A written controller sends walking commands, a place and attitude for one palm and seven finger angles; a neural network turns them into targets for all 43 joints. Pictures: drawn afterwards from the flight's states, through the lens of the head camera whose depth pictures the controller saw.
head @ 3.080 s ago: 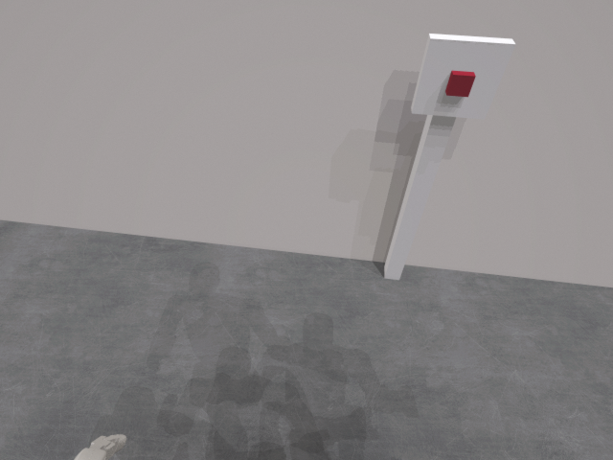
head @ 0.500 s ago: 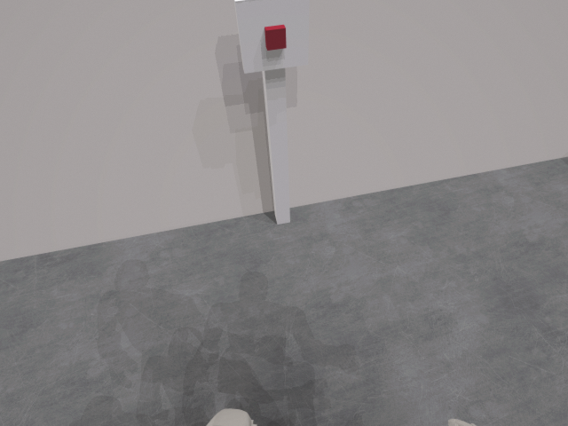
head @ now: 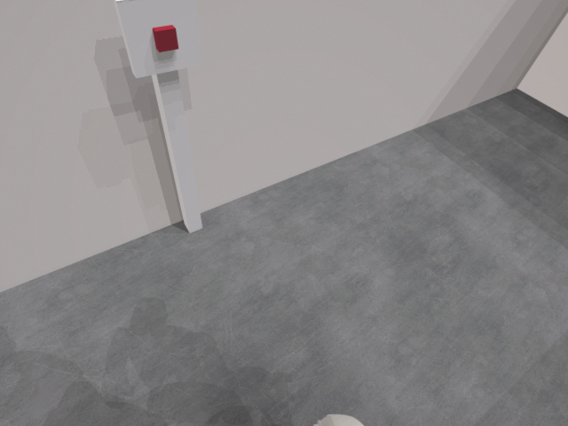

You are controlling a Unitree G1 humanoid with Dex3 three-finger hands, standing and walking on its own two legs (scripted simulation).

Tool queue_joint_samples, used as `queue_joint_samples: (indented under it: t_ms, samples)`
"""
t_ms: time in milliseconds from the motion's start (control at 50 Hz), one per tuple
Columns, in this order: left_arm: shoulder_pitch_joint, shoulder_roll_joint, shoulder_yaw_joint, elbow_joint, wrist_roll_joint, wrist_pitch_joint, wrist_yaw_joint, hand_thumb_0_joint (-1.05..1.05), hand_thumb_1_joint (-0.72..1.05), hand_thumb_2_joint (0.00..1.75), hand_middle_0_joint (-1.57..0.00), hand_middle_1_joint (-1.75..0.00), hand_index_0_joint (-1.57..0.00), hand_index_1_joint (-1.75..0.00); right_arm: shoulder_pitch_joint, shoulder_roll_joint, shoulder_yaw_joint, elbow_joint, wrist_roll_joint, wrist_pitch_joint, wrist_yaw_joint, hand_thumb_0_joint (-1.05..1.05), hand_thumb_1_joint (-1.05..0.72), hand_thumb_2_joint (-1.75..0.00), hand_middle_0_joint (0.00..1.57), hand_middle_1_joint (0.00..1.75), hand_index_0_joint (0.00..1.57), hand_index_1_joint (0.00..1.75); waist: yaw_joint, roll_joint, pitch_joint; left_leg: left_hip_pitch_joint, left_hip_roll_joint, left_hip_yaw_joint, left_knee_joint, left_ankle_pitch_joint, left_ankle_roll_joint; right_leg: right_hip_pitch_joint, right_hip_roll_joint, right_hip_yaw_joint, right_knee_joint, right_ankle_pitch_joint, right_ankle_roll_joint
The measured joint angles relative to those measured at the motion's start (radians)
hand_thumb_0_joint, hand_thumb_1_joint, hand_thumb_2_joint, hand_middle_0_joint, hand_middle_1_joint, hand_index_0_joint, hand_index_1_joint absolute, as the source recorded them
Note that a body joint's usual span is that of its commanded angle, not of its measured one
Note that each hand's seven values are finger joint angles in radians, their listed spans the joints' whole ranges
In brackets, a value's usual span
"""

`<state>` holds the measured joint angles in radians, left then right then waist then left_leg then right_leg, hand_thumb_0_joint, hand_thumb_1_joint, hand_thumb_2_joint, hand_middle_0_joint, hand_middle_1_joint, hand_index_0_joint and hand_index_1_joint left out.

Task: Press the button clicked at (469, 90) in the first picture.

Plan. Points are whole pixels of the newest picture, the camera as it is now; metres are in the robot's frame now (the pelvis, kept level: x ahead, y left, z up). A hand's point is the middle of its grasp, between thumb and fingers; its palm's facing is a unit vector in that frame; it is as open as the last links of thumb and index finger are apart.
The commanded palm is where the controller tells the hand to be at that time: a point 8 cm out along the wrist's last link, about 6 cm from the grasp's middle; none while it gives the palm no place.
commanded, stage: walk to a spot facing it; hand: left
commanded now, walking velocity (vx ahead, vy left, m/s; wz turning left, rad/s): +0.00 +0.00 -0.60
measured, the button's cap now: (165, 38) +0.92 +0.37 +0.07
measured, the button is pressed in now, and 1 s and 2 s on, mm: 0 0 0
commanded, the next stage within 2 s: turn to face it in 1.38 s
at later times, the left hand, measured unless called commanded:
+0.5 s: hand (216, 424) +0.15 +0.11 -0.16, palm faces -0.27 -0.94 -0.23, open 7.4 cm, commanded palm none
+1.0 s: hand (256, 273) +0.43 +0.08 -0.17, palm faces -0.49 -0.85 -0.19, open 7.4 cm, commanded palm none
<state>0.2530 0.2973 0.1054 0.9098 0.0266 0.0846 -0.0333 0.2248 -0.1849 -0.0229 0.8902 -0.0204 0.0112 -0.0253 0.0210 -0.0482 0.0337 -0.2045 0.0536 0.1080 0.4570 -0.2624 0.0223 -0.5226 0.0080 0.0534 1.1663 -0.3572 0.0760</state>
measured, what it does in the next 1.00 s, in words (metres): walks ahead, turning right: right foot, then left foot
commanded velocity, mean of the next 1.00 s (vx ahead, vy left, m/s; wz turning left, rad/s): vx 0.27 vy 0.00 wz -0.57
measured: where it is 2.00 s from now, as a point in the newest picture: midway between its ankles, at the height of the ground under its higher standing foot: (336, 372)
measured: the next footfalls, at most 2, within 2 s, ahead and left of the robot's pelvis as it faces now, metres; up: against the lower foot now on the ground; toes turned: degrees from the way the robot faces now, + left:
right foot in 0.24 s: -0.01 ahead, -0.15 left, +0.00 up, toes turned -15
left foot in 0.72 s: +0.32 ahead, +0.00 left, +0.00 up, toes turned -18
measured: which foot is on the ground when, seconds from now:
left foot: down 0.00-0.24, up 0.26-0.70, down 0.72-1.00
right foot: up 0.00-0.22, down 0.24-0.72, up 0.74-1.00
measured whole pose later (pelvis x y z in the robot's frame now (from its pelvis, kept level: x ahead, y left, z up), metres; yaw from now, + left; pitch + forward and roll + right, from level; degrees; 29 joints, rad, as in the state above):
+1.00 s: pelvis +0.27 -0.06 +0.00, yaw -35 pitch +0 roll -1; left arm 0.25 0.25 0.11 0.96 0.03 0.03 -0.03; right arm 0.32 -0.16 -0.04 0.99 -0.02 -0.07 -0.03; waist 0.02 -0.04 0.02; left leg -0.13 0.07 0.29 0.42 -0.29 0.04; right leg -0.63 -0.06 -0.02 1.26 -0.16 0.01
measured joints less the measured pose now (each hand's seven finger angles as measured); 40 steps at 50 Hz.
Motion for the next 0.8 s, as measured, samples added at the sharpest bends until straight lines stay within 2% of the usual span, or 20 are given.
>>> queue_joint_samples:
  t_ms: [80,140,180,220,240,260,300,360,500,600,700,720,740,760,800]
  samples:
    - [-0.025,-0.021,-0.011,0.011,-0.004,0.011,-0.003,0.0,0.91,0.9,-0.19,-0.29,-0.19,-0.3,0.027,0.001,-0.006,0.012,-0.002,-0.008,0.003,0.0,-0.9,-0.9,0.2,0.3,0.2,0.3,-0.022,0.015,0.017,-0.002,0.031,0.048,0.015,-0.014,-0.009,0.069,-0.043,-0.039,-0.157,-0.051,0.003]
    - [-0.054,-0.043,-0.021,0.008,-0.008,0.008,-0.005,0.0,0.91,0.9,-0.19,-0.29,-0.19,-0.3,0.039,-0.009,-0.015,0.03,-0.004,-0.005,0.008,0.0,-0.9,-0.9,0.2,0.3,0.2,0.3,-0.038,0.034,0.032,-0.012,0.061,0.087,0.044,-0.032,-0.025,0.121,-0.051,-0.077,-0.283,-0.075,-0.009]
    - [-0.076,-0.056,-0.028,0.002,-0.009,0.0,-0.006,0.0,0.91,0.9,-0.19,-0.29,-0.19,-0.3,0.047,-0.021,-0.023,0.041,-0.006,-0.001,0.011,0.0,-0.9,-0.9,0.2,0.3,0.2,0.3,-0.049,0.049,0.04,-0.025,0.082,0.111,0.076,-0.05,-0.04,0.16,-0.045,-0.1,-0.369,-0.074,-0.022]
    - [-0.091,-0.066,-0.034,-0.008,-0.01,-0.015,-0.008,0.0,0.91,0.9,-0.19,-0.29,-0.19,-0.3,0.061,-0.038,-0.031,0.05,-0.005,0.002,0.015,0.0,-0.9,-0.9,0.2,0.3,0.2,0.3,-0.055,0.066,0.039,-0.046,0.108,0.133,0.132,-0.081,-0.06,0.221,-0.033,-0.124,-0.507,-0.013,-0.041]
    - [-0.092,-0.065,-0.039,-0.016,-0.008,-0.029,-0.008,0.0,0.91,0.9,-0.2,-0.29,-0.19,-0.3,0.076,-0.046,-0.033,0.052,-0.002,0.005,0.018,0.0,-0.9,-0.9,0.2,0.3,0.2,0.3,-0.055,0.068,0.028,-0.07,0.12,0.141,0.186,-0.109,-0.069,0.255,-0.031,-0.128,-0.583,-0.011,-0.071]
    - [-0.1,-0.075,-0.043,-0.013,-0.007,-0.043,-0.003,0.0,0.9,0.9,-0.2,-0.29,-0.2,-0.3,0.078,-0.061,-0.037,0.062,-0.001,0.015,0.019,0.0,-0.9,-0.9,0.2,0.3,0.2,0.3,-0.053,0.091,0.027,-0.107,0.133,0.11,0.279,-0.183,-0.08,0.245,-0.013,-0.127,-0.571,-0.028,-0.096]
    - [-0.1,-0.093,-0.053,-0.012,-0.011,-0.057,0.008,0.0,0.9,0.9,-0.2,-0.29,-0.2,-0.3,0.079,-0.079,-0.041,0.083,-0.004,0.04,0.02,0.0,-0.91,-0.9,0.2,0.3,0.2,0.3,-0.059,0.117,0.024,-0.184,0.111,0.016,0.473,-0.247,-0.085,0.253,0.008,-0.126,-0.555,-0.03,-0.113]
    - [-0.06,-0.099,-0.055,-0.009,-0.015,-0.079,0.021,0.0,0.9,0.9,-0.2,-0.29,-0.2,-0.3,0.076,-0.08,-0.042,0.1,-0.011,0.045,0.031,0.01,-0.91,-0.9,0.2,0.3,0.19,0.3,-0.047,0.101,0.001,-0.265,0.083,-0.026,0.63,-0.174,-0.094,0.313,0.016,-0.096,-0.628,0.002,-0.117]
    - [0.045,-0.104,-0.064,0.047,-0.011,-0.112,0.021,0.0,0.9,0.9,-0.2,-0.29,-0.2,-0.3,0.004,-0.065,-0.046,0.054,-0.011,0.011,0.048,0.01,-0.91,-0.9,0.2,0.3,0.19,0.3,-0.032,0.074,-0.017,-0.371,0.083,-0.053,0.574,-0.012,-0.122,0.434,0.035,-0.016,-0.767,0.031,-0.122]
    - [0.116,-0.111,-0.066,0.083,-0.005,-0.118,0.028,0.0,0.9,0.9,-0.2,-0.29,-0.2,-0.3,-0.059,-0.048,-0.041,0.024,-0.007,0.001,0.056,0.01,-0.91,-0.9,0.2,0.3,0.19,0.3,0.001,0.066,-0.013,-0.389,0.069,-0.059,0.464,0.025,-0.114,0.499,0.047,0.034,-0.799,-0.001,-0.11]
    - [0.17,-0.098,-0.056,0.118,-0.002,-0.11,0.035,0.0,0.9,0.9,-0.2,-0.29,-0.2,-0.3,-0.107,-0.022,-0.023,-0.01,0.002,-0.031,0.056,0.01,-0.91,-0.9,0.2,0.3,0.19,0.3,0.036,0.026,-0.001,-0.28,0.022,-0.04,0.207,0.014,-0.08,0.539,0.033,0.092,-0.738,-0.099,-0.08]
    - [0.177,-0.092,-0.05,0.127,-0.006,-0.107,0.034,0.0,0.9,0.9,-0.2,-0.29,-0.2,-0.3,-0.114,-0.015,-0.016,-0.016,0.0,-0.047,0.05,0.01,-0.91,-0.9,0.2,0.3,0.19,0.3,0.034,0.011,0.005,-0.252,0.013,-0.028,0.174,0.057,-0.061,0.52,0.028,0.104,-0.661,-0.137,-0.082]
    - [0.169,-0.085,-0.042,0.139,-0.012,-0.099,0.031,0.0,0.9,0.9,-0.2,-0.29,-0.2,-0.3,-0.123,-0.005,-0.011,-0.02,-0.003,-0.061,0.045,0.0,-0.91,-0.9,0.2,0.3,0.2,0.3,0.032,-0.005,0.018,-0.25,0.011,-0.009,0.209,0.053,-0.033,0.469,0.025,0.102,-0.515,-0.163,-0.088]
    - [0.16,-0.08,-0.037,0.148,-0.016,-0.089,0.029,0.0,0.9,0.9,-0.2,-0.29,-0.2,-0.3,-0.124,0.002,-0.002,-0.024,-0.005,-0.07,0.041,0.0,-0.91,-0.9,0.2,0.3,0.2,0.3,0.033,-0.012,0.025,-0.241,0.019,0.01,0.241,0.023,-0.01,0.404,0.032,0.092,-0.345,-0.173,-0.093]
    - [0.142,-0.071,-0.028,0.155,-0.015,-0.077,0.023,0.01,0.9,0.9,-0.2,-0.29,-0.2,-0.3,-0.107,0.016,0.009,-0.018,-0.006,-0.075,0.033,0.0,-0.91,-0.9,0.2,0.3,0.2,0.3,0.029,-0.015,0.025,-0.185,0.035,0.048,0.231,-0.023,0.011,0.276,0.035,0.046,-0.071,-0.126,-0.099]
